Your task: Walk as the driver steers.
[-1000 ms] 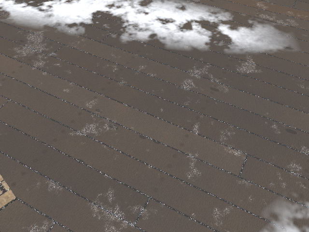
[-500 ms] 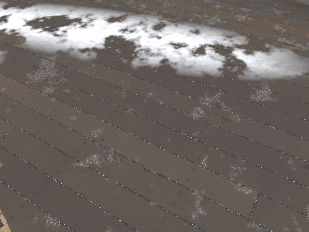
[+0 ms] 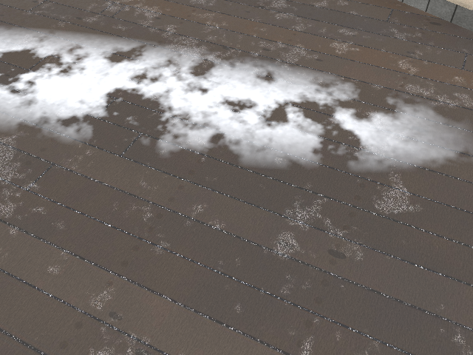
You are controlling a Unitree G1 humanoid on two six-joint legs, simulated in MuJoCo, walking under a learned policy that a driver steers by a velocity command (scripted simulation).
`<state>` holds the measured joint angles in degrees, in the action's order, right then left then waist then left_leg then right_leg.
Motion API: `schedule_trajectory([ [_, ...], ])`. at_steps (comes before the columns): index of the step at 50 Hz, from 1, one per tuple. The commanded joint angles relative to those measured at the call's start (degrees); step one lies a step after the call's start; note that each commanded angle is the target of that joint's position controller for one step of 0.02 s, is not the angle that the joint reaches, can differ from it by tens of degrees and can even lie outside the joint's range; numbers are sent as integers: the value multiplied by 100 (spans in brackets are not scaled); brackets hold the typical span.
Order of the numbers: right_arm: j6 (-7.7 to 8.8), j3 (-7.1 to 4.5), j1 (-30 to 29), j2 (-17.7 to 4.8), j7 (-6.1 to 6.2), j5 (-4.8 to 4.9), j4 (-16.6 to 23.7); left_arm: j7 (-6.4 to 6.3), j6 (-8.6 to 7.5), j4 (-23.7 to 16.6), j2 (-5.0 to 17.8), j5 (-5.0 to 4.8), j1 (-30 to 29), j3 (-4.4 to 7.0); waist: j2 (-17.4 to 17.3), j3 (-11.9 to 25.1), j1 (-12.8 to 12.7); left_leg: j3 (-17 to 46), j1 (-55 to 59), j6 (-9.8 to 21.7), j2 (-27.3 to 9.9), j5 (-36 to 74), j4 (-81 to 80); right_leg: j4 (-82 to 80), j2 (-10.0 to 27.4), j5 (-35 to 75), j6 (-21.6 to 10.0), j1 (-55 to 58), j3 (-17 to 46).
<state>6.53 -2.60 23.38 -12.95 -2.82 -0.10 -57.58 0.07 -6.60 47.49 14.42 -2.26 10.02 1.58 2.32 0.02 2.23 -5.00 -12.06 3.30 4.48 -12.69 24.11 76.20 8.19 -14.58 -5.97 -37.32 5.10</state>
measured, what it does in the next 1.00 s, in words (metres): walks ahead: right foot, then left foot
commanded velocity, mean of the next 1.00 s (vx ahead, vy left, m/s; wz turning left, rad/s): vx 1.00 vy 0.00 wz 0.00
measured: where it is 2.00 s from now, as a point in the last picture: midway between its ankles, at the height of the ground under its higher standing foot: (241, 141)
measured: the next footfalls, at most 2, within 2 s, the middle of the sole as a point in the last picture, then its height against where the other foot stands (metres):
right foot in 0.28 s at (300, 354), level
left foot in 0.82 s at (220, 215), level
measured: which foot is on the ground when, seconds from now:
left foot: down 0.00-0.30, up 0.32-0.80, down 0.82-1.00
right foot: up 0.00-0.26, down 0.28-0.84, up 0.86-1.00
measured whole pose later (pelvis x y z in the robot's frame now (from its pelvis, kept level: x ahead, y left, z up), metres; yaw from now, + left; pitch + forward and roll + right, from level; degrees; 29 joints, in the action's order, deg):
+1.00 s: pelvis +0.92 -0.02 +0.00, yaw +0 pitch -1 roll +2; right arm 6.4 -2.8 20.5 -14.2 -2.9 -0.5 -52.7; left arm 0.5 -6.4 47.8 15.2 -1.9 12.6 1.4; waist 2.1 -1.2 2.3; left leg -4.1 -15.7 4.3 4.4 -10.7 26.1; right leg 74.1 6.0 -15.6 -6.0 -30.8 5.2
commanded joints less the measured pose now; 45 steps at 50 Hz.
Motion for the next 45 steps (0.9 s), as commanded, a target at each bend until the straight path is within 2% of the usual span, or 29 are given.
schedule_trajectory([
  [1, 172, 33, -714, -339, 85, 47, 438, -43, 129, -280, 42, 150, 333, -64, -505, -733, -568, 1501, -926, 1098, -1442, -448, -1909, -539, 410, 659, 279, -640, -29],
  [3, 187, 20, -407, -518, 170, 35, 422, -31, 56, -489, 94, 232, -251, -74, -495, -825, -379, 1138, -839, 1013, -1316, 256, -1944, -1631, 374, 1659, 375, -699, -211],
  [7, 183, -10, 242, -847, 311, 154, 359, 139, -84, -787, 95, 79, -1338, -107, -245, -898, 31, 682, -155, 830, -1363, 626, -2293, -3757, -47, 2933, 392, 121, -612],
  [10, 0, -58, 526, -960, 356, 154, 278, 299, -129, -967, 273, 46, -1714, -48, -310, -1026, 68, 541, 1319, 700, -1715, 1472, -2011, -4631, -288, 2447, 277, -95, -673],
  [12, -131, -115, 439, -1179, 348, -15, 329, 309, -99, -882, 558, -3, -1024, 101, -764, -418, -384, 458, 2122, 586, -1891, 4203, -1038, -4397, -693, 1691, 52, 494, -882],
  [13, -229, -156, 340, -1290, 338, -123, 322, 281, -60, -701, 835, -59, -155, 224, -1054, 91, -878, 348, 2269, 515, -1872, 5416, 38, -4234, -900, 1196, -110, 1325, -994],
  [14, -294, -107, 72, -1181, 343, -186, 405, 205, 29, -348, 1131, -60, 1208, 372, -1089, 766, -1595, 168, 1452, 319, -1661, 5609, 1782, -4043, -919, 979, -227, 3036, -968],
  [15, -210, 114, 909, -239, 247, -180, 582, 157, 50, -114, 1787, 192, 2082, 523, 459, 1960, -1199, 294, -1021, 73, -945, 3288, 4481, -4087, 531, -688, -989, 5752, 1432],
  [16, 31, 299, 1301, 259, 171, 97, 407, 242, 8, 31, 1624, 152, 2374, 518, 1824, 2989, -967, 1178, -2226, 24, -70, -1151, 5955, -5719, 1265, -3276, -1390, 6761, 4335],
  [17, 176, 105, 523, -485, 195, 368, 618, 235, -23, 131, 1003, 148, 2156, 369, 1419, 2115, -1083, 1474, -2944, 340, -388, -1063, 6304, -6319, 1123, -3361, -944, 6319, 4394],
  [18, 244, 82, -315, -675, 221, 472, 893, 245, -46, 92, 701, 203, 1706, 286, 703, 1236, -1004, 1332, -3200, 447, -652, -844, 6254, -6180, 1009, -2367, -743, 5436, 3368],
  [19, 281, 112, -801, -581, 249, 345, 1085, 290, -92, 80, 572, 282, 1245, 240, -98, 692, -777, 1242, -3047, 472, -874, -495, 5873, -6242, 815, -1338, -692, 4346, 2647],
  [20, 237, 77, -841, -542, 262, 222, 1145, 324, -158, 66, 445, 351, 950, 205, -164, 566, -469, 1302, -2616, 487, -1158, -226, 5404, -6189, 588, -618, -635, 3602, 2008],
  [21, 124, 76, -646, -411, 231, 195, 1123, 338, -158, 99, 230, 382, 693, 138, -99, 421, -170, 1289, -2432, 467, -1296, -60, 5275, -6352, 417, -804, -669, 3071, 1758],
  [23, -63, 89, -514, -275, 229, 203, 1091, 317, -158, 178, 209, 258, 580, 114, 49, 12, 57, 1200, -2419, 351, -1456, -60, 4893, -6705, 324, -757, -741, 2417, 1309],
  [25, -139, 114, -937, -292, 268, 112, 1214, 262, -177, 296, 331, 200, 867, 124, -46, -433, -24, 1042, -2882, 195, -1562, 411, 4406, -6935, 224, -239, -729, 2197, 847],
  [26, -135, 115, -1205, -322, 285, 66, 1329, 204, -175, 333, 500, 219, 953, 154, 25, -589, -61, 1004, -3225, 74, -1577, 821, 4028, -7062, 274, -89, -784, 2243, 857],
  [28, -96, 87, -1770, -428, 283, 46, 1479, 116, -161, 389, 523, 239, 1233, 140, -56, -746, -261, 856, -3430, -64, -1513, 1639, 3154, -7179, 179, 463, -698, 2338, 481],
  [31, 9, 100, -2505, -367, 169, 82, 1665, 17, -162, 505, 466, 178, 1763, 69, -193, -771, -563, 396, -2990, -93, -1185, 2820, 1941, -7398, -75, 1037, -510, 2649, -134],
  [35, 135, 133, -3283, -348, -63, 185, 2018, -53, -42, 678, 627, 132, 2192, 86, -100, -1104, -694, 304, -2859, 42, -905, 2821, 556, -7390, 232, 1660, -393, 3706, -395],
  [37, 160, 97, -3148, -459, -141, 214, 2093, -81, 52, 642, 905, 142, 2061, 157, 171, -903, -464, 194, -2629, 170, -669, 2317, 352, -6927, 489, 3331, -355, 4392, -494],
  [38, 142, 16, -2878, -648, -131, 230, 2080, -89, 105, 622, 1001, 222, 1996, 188, 304, -599, -255, 69, -2301, 235, -448, 1910, 464, -6517, 548, 4672, -296, 4782, -505],
  [39, 98, -86, -2410, -889, -87, 279, 2026, -90, 180, 655, 1048, 360, 1957, 212, 550, -201, 79, -72, -1897, 342, -219, 1403, 648, -5810, 556, 6019, -221, 5177, -549],
  [40, 34, -213, -1413, -1142, -9, 322, 1800, -93, 268, 652, 1101, 460, 1816, 232, 777, 404, 625, -145, -800, 499, -71, 1081, 828, -4586, 549, 6994, -159, 5085, -618],
  [41, -63, -298, 69, -1371, 89, 281, 1423, -103, 304, 504, 1000, 479, 1444, 177, 642, 1163, 1367, 387, 1328, 651, -544, 818, 1183, -2639, 400, 6333, -22, 3666, -662],
  [42, -32, -468, 860, -1945, 103, 72, 1317, 35, 111, 434, -103, 316, 2449, -83, -1567, 2542, 789, 3850, 4234, 1999, -2298, -1615, 723, 692, -950, 2890, 452, 772, -446],
  [43, -7, -347, 864, -1445, 46, 42, 1073, 116, -157, 594, -45, 67, 2612, -135, -1674, 3220, 669, 5758, 4531, 1826, -2533, -3620, -690, 1152, -1163, -804, 129, -4, 749],
  [44, -7, -239, 588, -963, 91, 29, 1020, 101, -236, 189, 610, -245, 1451, 46, -1653, 1929, 721, 4908, 3756, 1327, -2295, -3186, -929, 1272, -830, -804, -81, -534, 478],
  [45, 42, -184, 92, -816, 56, -24, 981, 63, -262, -84, 575, -226, 809, 7, -701, 977, 498, 3964, 2586, 1142, -2146, -2035, -1012, 965, -548, -562, -118, -682, 306],
])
